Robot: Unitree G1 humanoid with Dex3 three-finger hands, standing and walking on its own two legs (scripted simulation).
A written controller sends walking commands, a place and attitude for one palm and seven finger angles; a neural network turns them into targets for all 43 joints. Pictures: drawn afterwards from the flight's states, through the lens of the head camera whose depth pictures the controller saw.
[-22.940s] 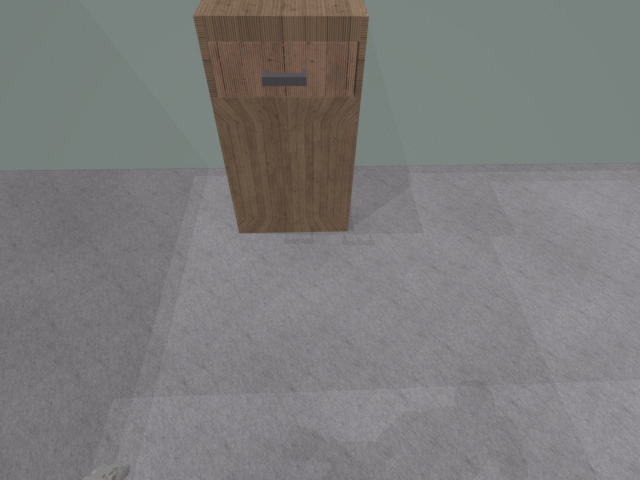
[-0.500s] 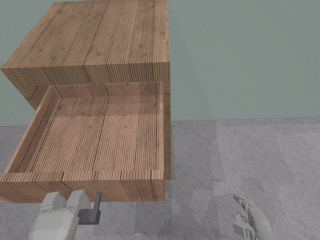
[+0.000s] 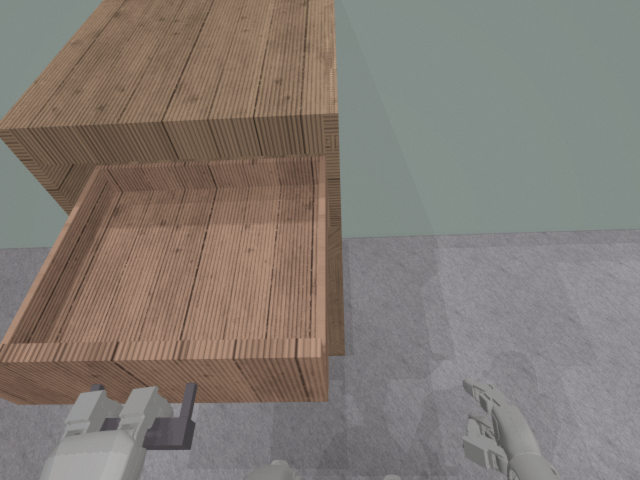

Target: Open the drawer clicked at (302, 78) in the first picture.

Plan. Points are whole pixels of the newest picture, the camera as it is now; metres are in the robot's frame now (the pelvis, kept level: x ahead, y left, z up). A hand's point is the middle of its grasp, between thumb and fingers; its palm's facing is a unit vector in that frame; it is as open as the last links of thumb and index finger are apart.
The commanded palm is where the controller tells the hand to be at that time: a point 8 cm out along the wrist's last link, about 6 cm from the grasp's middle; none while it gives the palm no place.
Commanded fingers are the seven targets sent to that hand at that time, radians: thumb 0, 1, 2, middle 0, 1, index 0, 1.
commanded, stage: open the thumb to release the handle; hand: left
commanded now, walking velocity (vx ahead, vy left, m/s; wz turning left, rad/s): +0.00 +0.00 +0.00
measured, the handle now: (137, 412) +0.19 +0.23 +0.02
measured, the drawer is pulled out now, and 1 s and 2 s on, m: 0.30 0.30 0.30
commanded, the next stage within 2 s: lift the hand off the handle in 0.46 s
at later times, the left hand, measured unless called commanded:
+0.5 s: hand (122, 474) +0.13 +0.23 +0.01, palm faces -0.04 -0.09 -1.00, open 12.7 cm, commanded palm +0.11 +0.24 +0.05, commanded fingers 0.00 -0.50 0.30 -0.30 -1.20 -0.30 -1.20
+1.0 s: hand (123, 469) +0.14 +0.23 +0.01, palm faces -0.02 -0.09 -1.00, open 13.8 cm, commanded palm +0.12 +0.24 +0.07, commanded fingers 0.00 -0.50 0.30 -0.30 -1.20 -0.30 -1.20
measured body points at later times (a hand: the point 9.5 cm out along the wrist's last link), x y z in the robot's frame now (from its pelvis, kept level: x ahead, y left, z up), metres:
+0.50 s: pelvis -0.01 -0.01 +0.01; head +0.04 -0.04 +0.45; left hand +0.13 +0.23 +0.06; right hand +0.20 -0.22 -0.10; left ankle +0.00 +0.12 -0.66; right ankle -0.02 -0.08 -0.66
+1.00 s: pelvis -0.03 -0.01 +0.01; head +0.01 -0.05 +0.46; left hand +0.13 +0.23 +0.06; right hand +0.19 -0.22 -0.09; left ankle +0.00 +0.12 -0.66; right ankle -0.02 -0.08 -0.66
